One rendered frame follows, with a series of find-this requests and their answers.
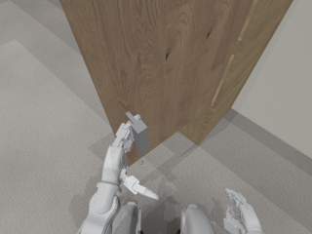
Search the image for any cupboard door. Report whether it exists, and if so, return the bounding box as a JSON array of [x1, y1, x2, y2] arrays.
[[59, 0, 254, 167]]

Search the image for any left robot hand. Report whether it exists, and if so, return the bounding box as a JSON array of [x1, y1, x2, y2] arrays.
[[101, 114, 159, 201]]

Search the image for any robot thigh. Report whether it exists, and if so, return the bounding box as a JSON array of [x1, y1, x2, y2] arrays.
[[111, 205, 143, 234], [180, 207, 216, 234]]

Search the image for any right robot hand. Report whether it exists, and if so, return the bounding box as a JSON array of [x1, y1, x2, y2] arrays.
[[223, 188, 263, 234]]

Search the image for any handle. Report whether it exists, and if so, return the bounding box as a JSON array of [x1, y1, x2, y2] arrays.
[[125, 111, 149, 155]]

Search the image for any left robot thigh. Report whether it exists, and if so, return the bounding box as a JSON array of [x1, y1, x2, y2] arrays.
[[111, 205, 143, 234]]

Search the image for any right robot thigh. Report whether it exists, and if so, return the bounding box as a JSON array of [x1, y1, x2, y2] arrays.
[[180, 207, 216, 234]]

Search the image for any robot left forearm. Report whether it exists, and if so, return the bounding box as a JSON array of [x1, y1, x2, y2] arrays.
[[77, 181, 122, 234]]

